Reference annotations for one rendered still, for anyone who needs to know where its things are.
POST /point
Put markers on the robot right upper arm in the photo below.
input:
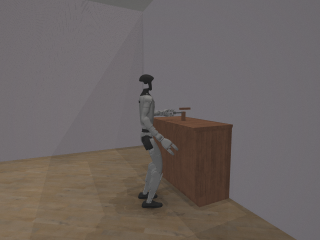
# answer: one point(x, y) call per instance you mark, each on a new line
point(147, 101)

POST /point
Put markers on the robot left foot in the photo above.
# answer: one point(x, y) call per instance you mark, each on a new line
point(142, 195)

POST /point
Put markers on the right robot hand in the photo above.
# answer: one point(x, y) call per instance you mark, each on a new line
point(166, 143)

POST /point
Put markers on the counter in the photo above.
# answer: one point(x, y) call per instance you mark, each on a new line
point(200, 169)

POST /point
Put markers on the robot right shin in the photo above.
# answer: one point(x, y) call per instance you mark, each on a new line
point(153, 185)

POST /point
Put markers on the robot left forearm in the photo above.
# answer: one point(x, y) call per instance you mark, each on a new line
point(158, 113)

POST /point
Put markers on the left robot hand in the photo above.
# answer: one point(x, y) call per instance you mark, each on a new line
point(168, 112)

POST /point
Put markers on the robot right forearm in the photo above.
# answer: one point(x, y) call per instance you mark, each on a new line
point(149, 126)

